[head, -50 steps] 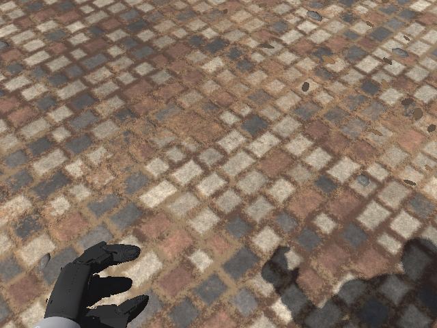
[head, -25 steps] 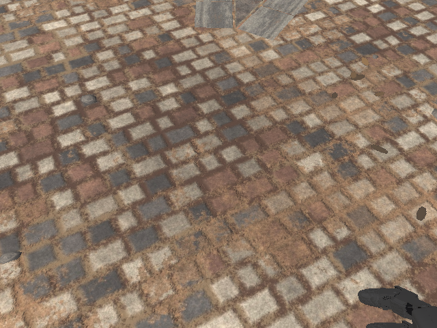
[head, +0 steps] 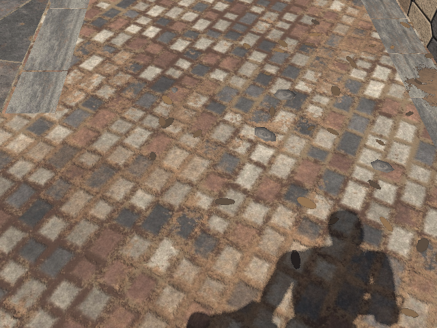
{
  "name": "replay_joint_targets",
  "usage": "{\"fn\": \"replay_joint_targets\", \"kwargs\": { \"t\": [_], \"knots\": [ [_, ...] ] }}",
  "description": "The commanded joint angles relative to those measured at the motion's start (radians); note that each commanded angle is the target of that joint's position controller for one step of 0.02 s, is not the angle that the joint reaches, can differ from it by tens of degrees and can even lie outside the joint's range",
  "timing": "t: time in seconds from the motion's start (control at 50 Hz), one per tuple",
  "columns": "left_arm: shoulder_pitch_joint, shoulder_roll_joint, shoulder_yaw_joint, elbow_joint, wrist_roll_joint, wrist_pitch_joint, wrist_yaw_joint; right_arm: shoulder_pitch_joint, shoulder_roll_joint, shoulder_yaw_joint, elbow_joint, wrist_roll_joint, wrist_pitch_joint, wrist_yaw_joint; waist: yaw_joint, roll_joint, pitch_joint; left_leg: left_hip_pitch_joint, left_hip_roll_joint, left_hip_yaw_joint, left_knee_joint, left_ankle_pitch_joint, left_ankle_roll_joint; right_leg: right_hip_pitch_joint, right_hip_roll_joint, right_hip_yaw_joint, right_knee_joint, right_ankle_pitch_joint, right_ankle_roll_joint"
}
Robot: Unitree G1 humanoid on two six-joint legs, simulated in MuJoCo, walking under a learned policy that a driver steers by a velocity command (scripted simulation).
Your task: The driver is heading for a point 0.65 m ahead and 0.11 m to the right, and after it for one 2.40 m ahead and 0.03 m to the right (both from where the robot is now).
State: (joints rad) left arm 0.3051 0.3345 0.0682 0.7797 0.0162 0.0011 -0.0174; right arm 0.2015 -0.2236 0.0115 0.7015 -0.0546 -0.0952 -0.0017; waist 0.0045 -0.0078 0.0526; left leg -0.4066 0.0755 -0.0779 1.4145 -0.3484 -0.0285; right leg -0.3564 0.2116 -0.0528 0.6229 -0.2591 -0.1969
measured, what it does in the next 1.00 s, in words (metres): walks ahead, turning right: left foot, then right foot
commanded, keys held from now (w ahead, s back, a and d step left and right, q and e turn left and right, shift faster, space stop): w+e+shift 0.52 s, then w+q+shift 0.48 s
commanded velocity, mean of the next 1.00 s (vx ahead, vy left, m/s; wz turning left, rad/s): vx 1.00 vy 0.00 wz -0.44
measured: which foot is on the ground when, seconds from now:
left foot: up 0.00-0.26, down 0.28-0.74, up 0.76-1.00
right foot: down 0.00-0.30, up 0.32-0.72, down 0.74-1.00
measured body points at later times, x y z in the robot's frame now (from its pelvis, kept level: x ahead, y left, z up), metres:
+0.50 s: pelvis +0.44 +0.04 +0.02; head +0.46 +0.03 +0.47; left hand +0.73 +0.21 -0.05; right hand +0.34 -0.26 -0.08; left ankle +0.46 +0.17 -0.71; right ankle +0.40 -0.05 -0.61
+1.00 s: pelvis +0.83 -0.19 +0.02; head +0.84 -0.20 +0.47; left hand +0.93 +0.08 -0.10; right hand +0.83 -0.49 -0.09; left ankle +0.97 -0.10 -0.62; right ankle +0.71 -0.21 -0.71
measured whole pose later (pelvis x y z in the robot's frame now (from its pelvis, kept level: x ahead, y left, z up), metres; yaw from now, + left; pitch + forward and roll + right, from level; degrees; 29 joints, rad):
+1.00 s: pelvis +0.83 -0.19 +0.02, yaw -23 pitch +0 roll -2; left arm 0.44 0.31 0.06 0.89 0.02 -0.11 -0.01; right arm 0.23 -0.31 -0.05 0.80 -0.01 -0.01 0.05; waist 0.03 0.04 0.02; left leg -0.74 0.13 0.01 1.15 -0.10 0.08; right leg 0.03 0.06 -0.20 0.28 -0.32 -0.05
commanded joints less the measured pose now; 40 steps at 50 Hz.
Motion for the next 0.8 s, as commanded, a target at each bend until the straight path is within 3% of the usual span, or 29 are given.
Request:
{"fn": "replay_joint_targets", "kwargs": {
  "t": [0.02, 0.06, 0.12, 0.16, 0.2, 0.24, 0.26, 0.28, 0.3, 0.32, 0.34, 0.36, 0.38, 0.42, 0.48, 0.56, 0.62, 0.64, 0.66, 0.68, 0.7, 0.72, 0.74, 0.76, 0.78, 0.8],
  "knots": [
    [0.025, 0.132, 0.033, -0.067, -0.008, -0.051, 0.015, 0.046, -0.171, -0.035, -0.087, -0.024, 0.029, -0.003, -0.055, 0.100, -0.005, -0.235, 0.058, -0.004, -0.147, -0.053, -0.031, 0.100, -0.300, 0.528, -0.413, 0.089, -0.170],
    [0.029, 0.138, 0.034, -0.068, -0.012, -0.069, 0.010, -0.051, -0.145, -0.024, -0.134, -0.018, 0.044, 0.005, -0.042, 0.073, 0.031, -0.194, 0.065, 0.040, -0.324, 0.025, -0.049, -0.013, -0.245, 0.455, -0.451, 0.134, -0.160],
    [0.047, 0.146, 0.044, -0.066, -0.014, -0.074, 0.002, -0.211, -0.103, -0.004, -0.190, 0.010, 0.039, 0.023, 0.018, 0.019, 0.046, -0.099, 0.025, 0.071, -0.615, 0.323, -0.045, -0.052, -0.182, 0.407, -0.456, 0.218, -0.099],
    [0.078, 0.160, 0.052, -0.058, -0.022, -0.075, -0.003, -0.244, -0.113, -0.005, -0.196, 0.026, 0.034, 0.025, 0.055, -0.019, 0.011, -0.041, -0.013, 0.072, -0.732, 0.437, -0.030, 0.028, -0.198, 0.425, -0.428, 0.341, -0.066],
    [0.092, 0.169, 0.057, -0.053, -0.023, -0.073, 0.001, -0.263, -0.140, -0.012, -0.205, 0.031, 0.029, 0.021, 0.068, -0.035, -0.007, -0.003, -0.034, 0.054, -0.825, 0.434, -0.015, 0.128, -0.225, 0.459, -0.381, 0.417, -0.039],
    [0.071, 0.194, 0.064, -0.058, -0.017, -0.071, 0.010, -0.173, -0.189, -0.033, -0.178, 0.032, 0.025, 0.009, 0.022, -0.042, -0.065, 0.125, -0.075, 0.040, -0.889, 0.332, -0.002, 0.214, -0.233, 0.485, -0.250, 0.587, 0.002],
    [0.052, 0.224, 0.069, -0.060, -0.009, -0.071, 0.008, -0.042, -0.236, -0.055, -0.145, 0.035, 0.021, -0.004, -0.050, -0.025, -0.153, 0.266, -0.097, 0.049, -0.882, 0.223, 0.009, 0.234, -0.218, 0.469, -0.082, 0.696, 0.025],
    [-0.001, 0.225, 0.067, -0.069, -0.006, -0.077, 0.001, 0.168, -0.275, -0.076, -0.099, 0.032, 0.017, -0.022, -0.174, -0.007, -0.247, 0.501, -0.062, 0.045, -0.869, 0.156, 0.023, 0.136, -0.179, 0.429, 0.168, 0.672, 0.050],
    [-0.017, 0.091, 0.030, -0.098, -0.002, -0.091, 0.004, 0.388, -0.342, -0.102, -0.068, 0.003, 0.011, -0.045, -0.238, 0.133, -0.380, 0.743, 0.165, -0.184, -0.891, -0.217, 0.047, -0.036, -0.119, 0.348, 0.521, 0.256, 0.053],
    [0.089, -0.006, -0.004, -0.165, -0.050, -0.090, -0.002, 0.278, -0.410, -0.114, -0.085, -0.020, 0.015, -0.036, -0.085, 0.493, -0.470, 0.845, 0.402, -0.808, -1.161, -0.496, 0.132, -0.317, -0.028, 0.234, 0.746, -0.252, 0.082],
    [0.049, 0.064, -0.009, -0.129, -0.019, -0.067, 0.011, 0.139, -0.316, -0.110, -0.111, -0.011, 0.023, -0.027, -0.070, 0.300, -0.312, 0.701, 0.369, -0.803, -1.186, -0.608, 0.153, -0.428, -0.139, 0.198, 0.813, -0.144, 0.073],
    [-0.018, 0.102, 0.001, -0.124, 0.003, -0.055, 0.002, 0.091, -0.232, -0.090, -0.115, -0.002, 0.029, -0.023, -0.076, 0.154, -0.215, 0.589, 0.324, -0.606, -1.156, -0.493, 0.147, -0.428, -0.188, 0.166, 0.776, -0.069, 0.078],
    [-0.058, 0.101, 0.002, -0.125, 0.011, -0.045, -0.012, 0.094, -0.193, -0.081, -0.089, -0.002, 0.031, -0.019, -0.070, 0.057, -0.135, 0.479, 0.282, -0.446, -1.158, -0.290, 0.137, -0.404, -0.225, 0.151, 0.733, -0.037, 0.087],
    [-0.103, 0.059, -0.008, -0.155, 0.025, -0.020, -0.042, 0.136, -0.178, -0.074, -0.026, 0.007, 0.017, -0.018, -0.043, 0.090, -0.058, 0.365, 0.228, -0.240, -1.188, -0.091, 0.114, -0.391, -0.276, 0.147, 0.694, -0.030, 0.101],
    [-0.176, 0.023, -0.025, -0.206, 0.021, 0.006, -0.061, 0.164, -0.151, -0.069, 0.028, 0.033, -0.012, 0.004, -0.017, 0.092, -0.014, 0.328, 0.213, -0.048, -1.239, 0.139, 0.095, -0.447, -0.309, 0.125, 0.682, 0.051, 0.109],
    [-0.292, 0.017, -0.043, -0.258, 0.016, 0.001, -0.069, 0.184, -0.154, -0.063, 0.071, 0.020, -0.036, 0.012, 0.000, 0.064, 0.058, 0.248, 0.144, 0.163, -1.318, 0.357, 0.090, -0.405, -0.272, 0.108, 0.455, 0.233, 0.106],
    [-0.393, 0.008, -0.062, -0.274, 0.018, -0.022, -0.082, 0.252, -0.203, -0.068, 0.116, 0.026, -0.030, 0.012, -0.018, 0.026, 0.126, 0.254, 0.148, 0.224, -1.419, 0.536, 0.118, -0.268, -0.215, 0.001, 0.159, 0.257, 0.066],
    [-0.416, 0.011, -0.064, -0.274, 0.019, -0.028, -0.080, 0.270, -0.226, -0.070, 0.132, 0.031, -0.023, 0.009, -0.021, 0.030, 0.127, 0.293, 0.156, 0.232, -1.418, 0.671, 0.132, -0.214, -0.196, -0.036, 0.096, 0.238, 0.055],
    [-0.415, 0.019, -0.064, -0.266, 0.025, -0.032, -0.074, 0.295, -0.247, -0.069, 0.151, 0.037, -0.015, 0.006, -0.013, 0.046, 0.101, 0.360, 0.157, 0.236, -1.364, 0.946, 0.143, -0.154, -0.166, -0.080, 0.060, 0.205, 0.043],
    [-0.370, 0.030, -0.059, -0.250, 0.034, -0.036, -0.063, 0.304, -0.282, -0.072, 0.167, 0.040, -0.008, 0.002, 0.024, 0.086, 0.049, 0.424, 0.170, 0.227, -1.260, 1.215, 0.150, -0.075, -0.138, -0.096, 0.043, 0.148, 0.033],
    [-0.255, 0.058, -0.045, -0.217, 0.041, -0.040, -0.049, 0.293, -0.317, -0.077, 0.176, 0.038, 0.000, -0.004, 0.094, 0.124, -0.036, 0.447, 0.186, 0.216, -1.079, 1.375, 0.149, 0.061, -0.121, -0.070, 0.034, 0.074, 0.020],
    [-0.043, 0.092, -0.025, -0.150, 0.042, -0.046, -0.030, 0.262, -0.334, -0.080, 0.175, 0.042, 0.009, -0.009, 0.200, 0.141, -0.148, 0.393, 0.180, 0.199, -0.832, 1.350, 0.145, 0.292, -0.125, -0.020, -0.030, 0.063, 0.007],
    [0.134, 0.157, 0.002, -0.093, 0.060, -0.050, -0.008, 0.235, -0.300, -0.073, 0.155, 0.047, 0.008, -0.006, 0.275, 0.126, -0.249, 0.181, 0.126, 0.187, -0.523, 1.047, 0.139, 0.581, -0.233, 0.094, -0.049, 0.010, 0.005],
    [0.133, 0.255, 0.026, -0.084, 0.081, -0.059, 0.012, 0.333, -0.104, -0.037, 0.101, 0.059, 0.005, 0.018, 0.129, -0.172, -0.389, -0.185, -0.039, 0.145, -0.123, -0.095, 0.124, 0.868, -0.579, 0.534, -0.095, -0.231, -0.013],
    [0.144, 0.241, 0.031, -0.107, 0.059, -0.061, 0.016, 0.298, -0.180, -0.055, 0.079, 0.079, 0.008, 0.006, 0.155, -0.099, -0.502, -0.267, -0.066, -0.005, 0.039, -0.095, 0.148, 0.824, -0.661, 0.800, -0.248, -0.271, -0.016],
    [0.084, 0.170, 0.018, -0.075, 0.045, -0.068, 0.017, 0.187, -0.205, -0.067, 0.063, 0.077, 0.010, 0.004, 0.127, -0.016, -0.294, -0.318, -0.017, -0.014, -0.002, 0.043, 0.152, 0.650, -0.591, 0.623, -0.289, -0.205, 0.008]
  ]
}}
Velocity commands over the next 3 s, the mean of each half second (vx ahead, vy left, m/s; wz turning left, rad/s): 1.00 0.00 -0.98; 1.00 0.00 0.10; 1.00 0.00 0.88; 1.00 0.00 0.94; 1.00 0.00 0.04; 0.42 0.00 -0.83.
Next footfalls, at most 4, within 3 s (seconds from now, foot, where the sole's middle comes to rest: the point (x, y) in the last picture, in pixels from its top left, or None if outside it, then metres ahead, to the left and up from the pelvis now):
0.28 left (170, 319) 0.50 0.16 -0.75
0.74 right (293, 246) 0.74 -0.23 -0.75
1.20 left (291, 143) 1.21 -0.28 -0.75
1.62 right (322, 79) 1.62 -0.47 -0.75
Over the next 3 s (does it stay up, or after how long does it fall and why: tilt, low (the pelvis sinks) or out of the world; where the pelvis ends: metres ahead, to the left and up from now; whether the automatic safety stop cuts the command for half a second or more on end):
stays up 2.47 0.14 0.01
